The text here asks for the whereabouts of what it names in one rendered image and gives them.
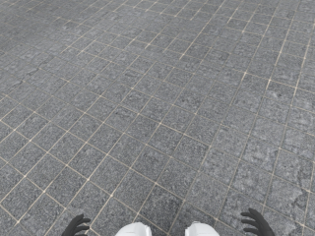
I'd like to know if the left robot thigh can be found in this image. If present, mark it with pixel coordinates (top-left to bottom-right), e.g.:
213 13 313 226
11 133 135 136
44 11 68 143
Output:
115 222 152 236

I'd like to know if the robot thigh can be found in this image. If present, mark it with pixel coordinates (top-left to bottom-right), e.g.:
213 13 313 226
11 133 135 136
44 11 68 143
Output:
185 223 220 236
115 222 152 236

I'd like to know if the robot left hand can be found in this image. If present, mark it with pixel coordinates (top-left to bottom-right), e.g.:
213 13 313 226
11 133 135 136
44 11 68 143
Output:
61 213 91 236

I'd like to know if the robot right hand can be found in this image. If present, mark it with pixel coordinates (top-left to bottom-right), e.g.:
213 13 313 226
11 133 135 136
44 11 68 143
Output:
240 207 276 236

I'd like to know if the right robot thigh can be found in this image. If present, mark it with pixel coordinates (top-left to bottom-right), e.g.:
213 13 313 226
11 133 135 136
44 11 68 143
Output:
185 223 220 236

